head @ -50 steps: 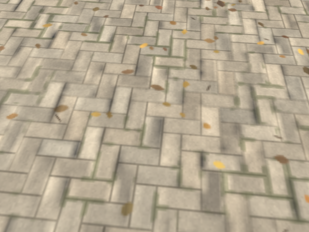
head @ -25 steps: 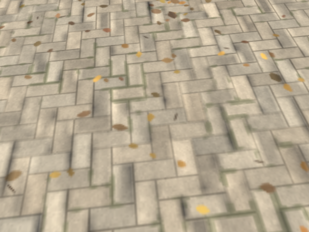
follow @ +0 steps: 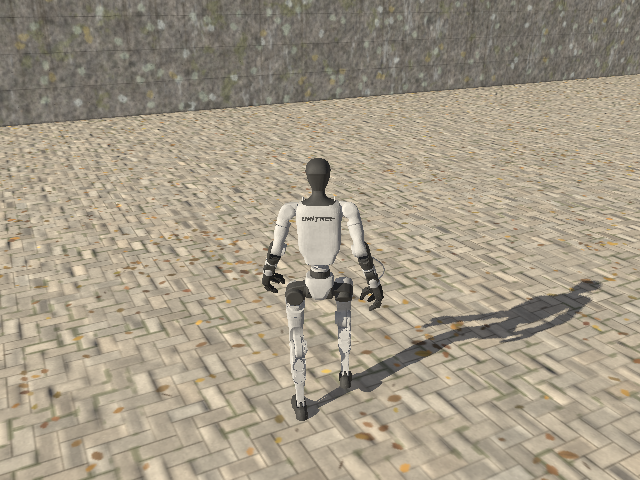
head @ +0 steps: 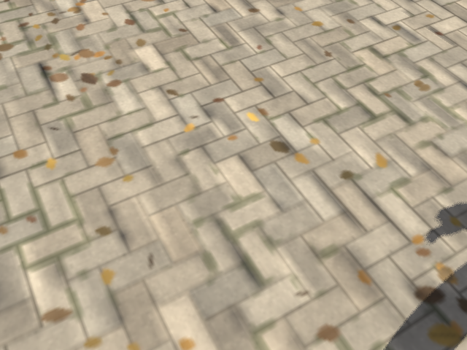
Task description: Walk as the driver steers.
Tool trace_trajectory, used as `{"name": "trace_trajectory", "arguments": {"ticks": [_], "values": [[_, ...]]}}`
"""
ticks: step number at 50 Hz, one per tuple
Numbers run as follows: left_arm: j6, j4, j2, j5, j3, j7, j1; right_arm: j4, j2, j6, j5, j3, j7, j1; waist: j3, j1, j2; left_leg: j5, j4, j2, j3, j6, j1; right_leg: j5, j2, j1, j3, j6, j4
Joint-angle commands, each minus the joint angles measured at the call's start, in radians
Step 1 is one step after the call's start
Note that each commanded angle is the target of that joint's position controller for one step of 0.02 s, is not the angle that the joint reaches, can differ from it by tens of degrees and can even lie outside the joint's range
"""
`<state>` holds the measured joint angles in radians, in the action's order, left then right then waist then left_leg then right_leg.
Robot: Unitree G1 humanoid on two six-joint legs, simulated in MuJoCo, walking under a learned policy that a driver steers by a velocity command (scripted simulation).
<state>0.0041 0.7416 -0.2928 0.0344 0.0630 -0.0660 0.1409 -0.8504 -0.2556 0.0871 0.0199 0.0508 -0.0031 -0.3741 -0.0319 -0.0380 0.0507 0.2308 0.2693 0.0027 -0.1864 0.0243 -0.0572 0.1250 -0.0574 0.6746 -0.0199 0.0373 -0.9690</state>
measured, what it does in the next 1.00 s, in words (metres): walks ahead, turning left: right foot, then left foot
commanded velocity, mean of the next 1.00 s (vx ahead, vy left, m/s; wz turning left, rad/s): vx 0.50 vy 0.00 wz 0.25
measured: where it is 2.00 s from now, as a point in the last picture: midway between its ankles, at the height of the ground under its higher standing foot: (155, 200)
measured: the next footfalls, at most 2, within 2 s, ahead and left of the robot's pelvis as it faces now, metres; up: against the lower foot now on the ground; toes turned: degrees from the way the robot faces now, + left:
right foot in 0.18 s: +0.25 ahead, -0.13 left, +0.00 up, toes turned -8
left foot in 0.74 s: +0.53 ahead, +0.06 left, +0.00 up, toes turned +16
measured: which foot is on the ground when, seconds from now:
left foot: down 0.00-0.18, up 0.20-0.72, down 0.74-1.00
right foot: up 0.00-0.16, down 0.18-0.72, up 0.74-1.00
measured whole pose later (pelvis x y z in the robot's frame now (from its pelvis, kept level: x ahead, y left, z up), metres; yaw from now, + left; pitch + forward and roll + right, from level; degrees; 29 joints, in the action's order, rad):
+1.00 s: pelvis +0.53 +0.01 +0.00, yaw +20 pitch +1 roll +0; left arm -0.03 0.74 -0.25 0.05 0.03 -0.01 0.13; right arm -0.85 -0.28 0.04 0.00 0.07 -0.01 -0.35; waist -0.04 -0.03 0.03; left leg 0.19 0.34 0.15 0.04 0.14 -0.16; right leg 0.24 -0.13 0.63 -0.05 -0.05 -1.01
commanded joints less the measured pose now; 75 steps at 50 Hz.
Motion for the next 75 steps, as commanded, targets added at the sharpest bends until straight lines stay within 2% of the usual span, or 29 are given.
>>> {"name": "trace_trajectory", "arguments": {"ticks": [1, 6, 9, 10, 11, 12, 14, 17, 26, 31, 34, 36, 37, 38, 39, 40, 42, 44, 47, 57, 60, 62, 63, 64, 65, 66, 67, 70, 75], "values": [[-0.015, -0.095, -0.003, -0.002, -0.014, -0.017, -0.097, 0.057, -0.125, 0.016, -0.002, 0.026, 0.002, 0.032, -0.032, 0.01, -0.141, -0.318, -0.12, -0.244, 0.058, 0.109, -0.038, -0.103, -0.014, -0.034, 0.044, 0.005, 0.166], [-0.019, -0.123, -0.007, 0.016, -0.018, -0.01, -0.158, 0.001, -0.155, -0.007, -0.001, 0.029, 0.006, -0.067, -0.048, -0.008, -0.141, -0.536, -0.049, -0.288, 0.029, 0.1, 0.062, 0.057, 0.047, -0.157, 0.105, 0.066, 0.354], [-0.049, -0.017, -0.052, 0.036, 0.006, 0.019, 0.15, -0.022, -0.166, -0.027, -0.011, 0.019, 0.005, -0.066, 0.13, 0.144, -0.108, -0.772, 0.363, -0.236, -0.012, 0.077, 0.007, 0.051, 0.114, -0.581, 0.12, 0.125, 0.502], [-0.057, 0.009, -0.144, 0.063, 0.029, 0.038, 0.297, 0.024, -0.093, -0.023, -0.032, -0.005, -0.005, -0.077, 0.284, 0.192, 0.02, -0.396, 0.678, -0.171, -0.008, 0.048, -0.264, 0.171, -0.139, -0.908, -0.161, 0.189, 0.523], [-0.054, 0.004, -0.234, 0.036, 0.048, 0.052, 0.312, 0.061, -0.033, -0.024, -0.036, -0.014, -0.013, -0.125, 0.396, 0.151, 0.191, 0.359, 0.987, -0.004, 0.063, 0.016, -0.536, 0.047, -0.421, -1.052, -0.599, 0.276, 0.626], [-0.053, 0.006, -0.212, 0.003, 0.048, 0.063, 0.295, 0.058, -0.134, -0.035, -0.023, 0.018, 0.001, -0.009, 0.318, 0.183, 0.022, 0.271, 1.048, -0.018, 0.234, 0.032, -0.588, -0.068, -0.372, -0.95, -0.515, 0.25, 0.629], [-0.067, 0.028, -0.089, -0.003, 0.011, 0.063, 0.177, 0.047, -0.091, -0.028, -0.027, 0.011, -0.007, 0.004, 0.1, 0.088, 0.007, 0.136, 0.92, -0.091, 0.237, 0.041, -0.563, -0.182, -0.265, -0.708, -0.225, 0.157, 0.685], [-0.091, 0.036, -0.023, -0.014, -0.011, 0.065, 0.12, -0.002, -0.065, -0.068, 0.006, 0.017, -0.024, -0.067, 0.046, 0.025, 0.053, 0.054, 0.869, -0.097, 0.22, 0.017, -0.455, -0.174, -0.192, -0.55, -0.072, 0.103, 0.776], [-0.117, 0.107, -0.036, -0.017, -0.004, 0.078, 0.21, 0.075, -0.021, -0.079, 0.01, 0.01, -0.052, 0.198, -0.062, 0.046, 0.013, -0.226, 0.606, -0.1, 0.173, 0.0, -0.639, -0.236, -0.168, -0.613, 0.148, 0.105, 0.846], [-0.103, 0.152, -0.065, -0.013, 0.002, 0.091, 0.286, 0.138, -0.015, -0.074, 0.018, -0.005, -0.067, 0.329, -0.086, 0.081, 0.006, -0.192, 0.407, -0.063, 0.07, 0.06, -0.599, -0.443, -0.202, -0.741, 0.227, 0.087, 0.784], [-0.088, 0.157, -0.109, -0.009, 0.01, 0.101, 0.267, 0.134, -0.039, -0.077, 0.019, 0.006, -0.057, 0.263, -0.019, 0.036, 0.042, -0.044, 0.377, 0.029, 0.008, 0.124, -0.463, -0.893, -0.209, -0.81, 0.274, 0.068, 0.591], [-0.069, 0.149, -0.141, -0.007, 0.019, 0.1, 0.249, 0.088, -0.082, -0.066, 0.022, 0.031, -0.042, 0.08, 0.095, -0.048, 0.039, 0.036, 0.318, 0.093, 0.019, 0.178, -0.242, -0.922, -0.209, -0.767, 0.278, 0.067, 0.275], [-0.067, 0.13, -0.138, -0.011, 0.018, 0.095, 0.223, 0.044, -0.14, -0.058, 0.033, 0.057, -0.028, -0.071, 0.175, -0.127, -0.031, 0.035, 0.227, 0.043, 0.133, 0.225, -0.006, -0.675, -0.177, -0.599, 0.287, 0.037, 0.001], [-0.075, 0.065, -0.008, -0.023, -0.009, 0.077, 0.271, 0.047, -0.273, -0.062, 0.034, 0.092, -0.014, -0.071, 0.251, -0.057, -0.264, 0.008, 0.192, -0.269, 0.625, 0.37, 0.309, 0.211, 0.0, -0.163, 0.267, -0.022, -0.383], [-0.087, 0.02, -0.069, -0.017, 0.001, 0.07, 0.164, 0.063, -0.29, -0.073, -0.007, 0.097, -0.018, -0.077, 0.319, -0.091, -0.184, -0.013, 0.033, -0.345, 0.968, 0.445, 0.369, 0.392, 0.107, 0.026, 0.028, -0.038, -0.542], [-0.101, -0.006, -0.065, -0.02, -0.004, 0.065, 0.091, 0.057, -0.26, -0.077, -0.012, 0.09, -0.008, -0.026, 0.172, -0.073, -0.108, -0.06, 0.013, -0.334, 0.797, 0.407, 0.278, 0.291, 0.026, 0.114, -0.031, -0.027, -0.51], [-0.108, 0.009, -0.061, -0.017, -0.007, 0.068, 0.112, 0.055, -0.158, -0.069, -0.014, 0.062, 0.0, 0.058, 0.03, 0.015, -0.008, -0.257, -0.007, -0.239, 0.597, 0.311, 0.029, 0.2, -0.039, 0.011, -0.021, -0.03, -0.322], [-0.068, 0.015, -0.051, 0.012, -0.009, 0.064, 0.152, 0.065, -0.123, -0.052, -0.021, 0.046, 0.002, 0.098, 0.037, 0.064, -0.031, -0.366, -0.029, -0.168, 0.487, 0.281, -0.083, 0.195, -0.054, -0.101, -0.022, -0.057, -0.232], [-0.037, -0.007, -0.028, 0.016, -0.015, 0.054, 0.122, 0.059, -0.161, -0.03, -0.021, 0.054, -0.005, 0.06, 0.038, 0.068, -0.055, -0.416, -0.047, -0.121, 0.437, 0.274, -0.128, 0.152, -0.05, -0.097, 0.01, -0.086, -0.119], [-0.054, -0.128, -0.041, -0.005, -0.031, 0.043, -0.205, 0.059, -0.187, -0.039, -0.006, 0.063, 0.004, -0.087, 0.004, -0.059, -0.123, -0.424, 0.032, -0.115, 0.514, 0.208, 0.031, -0.073, 0.018, -0.034, 0.011, -0.087, 0.317], [-0.068, -0.118, -0.078, -0.01, -0.021, 0.048, -0.115, 0.085, -0.211, -0.037, -0.001, 0.068, 0.012, -0.021, 0.017, 0.003, -0.143, -0.469, 0.103, -0.129, 0.559, 0.158, -0.012, 0.004, 0.049, -0.229, -0.007, -0.052, 0.422], [-0.086, -0.057, -0.126, -0.004, 0.002, 0.068, 0.108, 0.095, -0.209, -0.027, -0.008, 0.065, 0.001, 0.024, 0.116, 0.118, -0.084, -0.536, 0.357, -0.047, 0.514, 0.113, -0.096, 0.024, 0.057, -0.547, -0.007, -0.01, 0.517], [-0.094, -0.049, -0.201, 0.02, 0.02, 0.086, 0.267, 0.124, -0.134, -0.018, -0.02, 0.043, -0.007, 0.016, 0.266, 0.174, 0.033, -0.315, 0.639, 0.022, 0.429, 0.085, -0.206, 0.241, -0.161, -0.772, -0.225, 0.041, 0.561], [-0.08, -0.055, -0.292, 0.032, 0.039, 0.09, 0.257, 0.159, -0.055, -0.021, -0.043, 0.026, -0.006, -0.104, 0.349, 0.091, 0.276, 0.336, 0.88, 0.173, 0.316, 0.054, -0.508, 0.336, -0.403, -0.962, -0.696, 0.152, 0.689], [-0.067, -0.06, -0.212, 0.014, 0.032, 0.084, 0.197, 0.124, -0.141, -0.039, -0.007, 0.032, 0.004, -0.091, 0.254, 0.07, 0.132, 0.29, 0.985, 0.074, 0.315, 0.064, -0.607, 0.487, -0.386, -0.858, -0.756, 0.168, 0.712], [-0.065, -0.072, -0.121, 0.005, 0.01, 0.081, 0.134, 0.121, -0.156, -0.045, 0.002, 0.037, -0.004, -0.022, 0.124, 0.067, 0.015, 0.189, 0.98, 0.032, 0.306, 0.061, -0.602, 0.464, -0.335, -0.722, -0.586, 0.145, 0.724], [-0.066, -0.066, -0.078, 0.003, -0.002, 0.077, 0.099, 0.126, -0.141, -0.048, 0.002, 0.034, -0.014, 0.017, 0.06, 0.054, -0.016, 0.128, 0.938, 0.0, 0.292, 0.051, -0.577, 0.311, -0.279, -0.631, -0.43, 0.123, 0.739], [-0.089, -0.028, -0.064, -0.008, -0.007, 0.075, 0.129, 0.129, -0.116, -0.078, 0.017, 0.03, -0.041, 0.027, 0.029, 0.035, 0.071, 0.077, 0.896, -0.038, 0.263, 0.027, -0.524, 0.022, -0.198, -0.542, -0.185, 0.091, 0.771], [-0.11, 0.009, -0.082, -0.017, 0.006, 0.065, 0.182, 0.186, -0.093, -0.091, 0.018, 0.02, -0.06, 0.163, 0.005, 0.042, 0.042, -0.045, 0.832, -0.064, 0.247, 0.001, -0.652, -0.141, -0.21, -0.586, -0.024, 0.119, 0.817]]}}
